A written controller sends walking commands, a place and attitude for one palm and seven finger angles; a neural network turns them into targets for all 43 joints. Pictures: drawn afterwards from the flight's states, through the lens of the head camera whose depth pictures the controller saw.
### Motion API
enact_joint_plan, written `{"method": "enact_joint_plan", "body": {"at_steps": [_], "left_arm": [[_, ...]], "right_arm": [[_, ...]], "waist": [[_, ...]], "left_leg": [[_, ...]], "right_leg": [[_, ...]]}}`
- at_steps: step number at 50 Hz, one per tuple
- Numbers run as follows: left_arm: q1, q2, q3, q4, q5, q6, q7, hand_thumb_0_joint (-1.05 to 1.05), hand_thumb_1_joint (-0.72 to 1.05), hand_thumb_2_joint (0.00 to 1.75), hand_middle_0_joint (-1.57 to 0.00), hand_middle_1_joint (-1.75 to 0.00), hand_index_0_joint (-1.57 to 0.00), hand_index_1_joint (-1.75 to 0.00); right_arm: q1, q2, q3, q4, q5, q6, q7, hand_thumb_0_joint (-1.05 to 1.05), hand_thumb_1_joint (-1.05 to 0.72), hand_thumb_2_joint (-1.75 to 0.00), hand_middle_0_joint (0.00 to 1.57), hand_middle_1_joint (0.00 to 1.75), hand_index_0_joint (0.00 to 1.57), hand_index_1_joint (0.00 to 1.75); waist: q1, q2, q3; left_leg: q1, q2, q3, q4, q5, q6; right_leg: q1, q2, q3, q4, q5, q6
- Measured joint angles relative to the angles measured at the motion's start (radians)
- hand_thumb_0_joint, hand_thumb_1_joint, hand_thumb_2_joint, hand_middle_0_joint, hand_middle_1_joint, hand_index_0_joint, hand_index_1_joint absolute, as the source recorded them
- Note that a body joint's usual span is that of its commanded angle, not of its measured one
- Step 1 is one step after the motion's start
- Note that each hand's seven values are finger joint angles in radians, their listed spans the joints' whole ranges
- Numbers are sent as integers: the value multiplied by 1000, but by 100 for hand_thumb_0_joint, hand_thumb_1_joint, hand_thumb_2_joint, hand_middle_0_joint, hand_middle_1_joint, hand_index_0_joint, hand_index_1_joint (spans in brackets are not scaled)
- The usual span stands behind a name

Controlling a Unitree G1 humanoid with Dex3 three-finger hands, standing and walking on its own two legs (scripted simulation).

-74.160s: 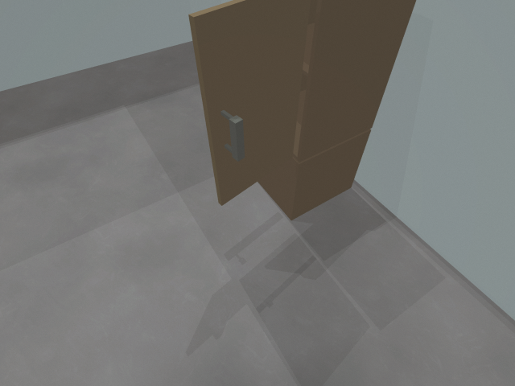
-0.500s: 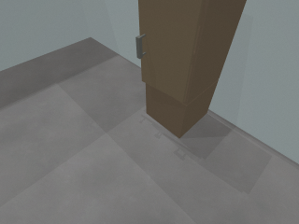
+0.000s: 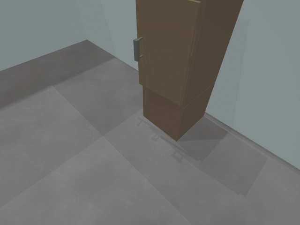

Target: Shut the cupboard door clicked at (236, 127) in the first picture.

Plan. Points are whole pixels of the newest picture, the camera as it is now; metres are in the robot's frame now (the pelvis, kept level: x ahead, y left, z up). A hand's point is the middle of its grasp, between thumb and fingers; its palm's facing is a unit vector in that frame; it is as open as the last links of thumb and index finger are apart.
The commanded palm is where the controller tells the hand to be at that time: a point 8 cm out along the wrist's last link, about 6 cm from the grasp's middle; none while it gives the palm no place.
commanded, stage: look to check the result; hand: left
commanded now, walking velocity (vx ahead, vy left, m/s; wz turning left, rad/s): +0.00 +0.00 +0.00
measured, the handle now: (139, 48) +1.04 +0.12 -0.06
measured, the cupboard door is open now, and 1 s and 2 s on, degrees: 6 6 6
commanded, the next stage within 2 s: walk to a spot facing it in 0.46 s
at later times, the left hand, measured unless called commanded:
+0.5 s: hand out of the picture +0.04 +0.21 -0.17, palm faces +0.01 -0.96 -0.27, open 7.4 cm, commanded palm none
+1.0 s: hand out of the picture +0.03 +0.22 -0.20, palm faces +0.22 -0.95 -0.23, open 7.4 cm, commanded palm none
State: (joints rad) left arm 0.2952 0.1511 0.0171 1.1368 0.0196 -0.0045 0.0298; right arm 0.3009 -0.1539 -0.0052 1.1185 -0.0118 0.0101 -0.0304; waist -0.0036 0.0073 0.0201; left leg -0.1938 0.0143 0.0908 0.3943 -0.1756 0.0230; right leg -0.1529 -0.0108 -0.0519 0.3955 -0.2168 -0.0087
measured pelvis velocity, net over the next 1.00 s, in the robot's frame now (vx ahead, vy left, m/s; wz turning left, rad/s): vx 0.01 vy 0.01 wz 0.21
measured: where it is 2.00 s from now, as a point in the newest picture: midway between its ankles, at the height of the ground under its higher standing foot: outside the picture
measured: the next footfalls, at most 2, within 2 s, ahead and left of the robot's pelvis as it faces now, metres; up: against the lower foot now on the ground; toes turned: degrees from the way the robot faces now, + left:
right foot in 1.32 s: +0.09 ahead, -0.14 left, +0.00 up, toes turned +24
left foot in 1.62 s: -0.02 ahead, +0.13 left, +0.00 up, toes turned +42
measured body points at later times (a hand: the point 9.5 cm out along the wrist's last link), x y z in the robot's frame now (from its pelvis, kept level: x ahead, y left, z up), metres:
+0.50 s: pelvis +0.01 -0.01 +0.00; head +0.02 -0.01 +0.45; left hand +0.04 +0.26 -0.15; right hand +0.05 -0.27 -0.15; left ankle +0.03 +0.10 -0.74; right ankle +0.00 -0.11 -0.74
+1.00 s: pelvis +0.01 +0.01 -0.03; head +0.05 +0.04 +0.42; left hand +0.02 +0.27 -0.18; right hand +0.10 -0.22 -0.17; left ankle +0.02 +0.12 -0.75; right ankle +0.00 -0.12 -0.73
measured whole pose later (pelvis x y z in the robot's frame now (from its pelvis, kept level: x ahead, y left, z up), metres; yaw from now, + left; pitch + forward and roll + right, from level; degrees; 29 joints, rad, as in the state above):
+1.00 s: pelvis +0.01 +0.01 -0.03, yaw +12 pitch -1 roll +0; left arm 0.19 0.22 0.06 0.98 0.03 0.05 0.03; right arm 0.22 -0.19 -0.04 0.98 -0.02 0.05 0.01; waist -0.02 -0.03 0.11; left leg -0.35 0.01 0.06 0.68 -0.28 0.03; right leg -0.28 -0.10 -0.15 0.82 -0.52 0.02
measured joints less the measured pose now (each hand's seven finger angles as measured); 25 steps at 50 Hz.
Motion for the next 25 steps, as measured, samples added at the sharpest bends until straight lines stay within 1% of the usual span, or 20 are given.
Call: {"method": "enact_joint_plan", "body": {"at_steps": [11, 25], "left_arm": [[-20, 40, 5, 9, 0, 0, -4, 1, 91, 90, -20, -30, -20, -30], [-96, 87, 3, -2, 0, -9, -14, 1, 91, 90, -20, -30, -20, -30]], "right_arm": [[-32, -38, -3, 3, 2, -1, 2, 1, -91, -90, 20, 30, 20, 30], [-111, -93, -3, -6, 1, -4, 10, 1, -91, -90, 20, 30, 20, 30]], "waist": [[2, 6, 17], [2, 5, 15]], "left_leg": [[13, 1, 0, -15, 1, -3], [37, 5, -7, -44, 7, -12]], "right_leg": [[14, 3, 0, -16, 2, -2], [42, 9, -7, -51, 8, -8]]}}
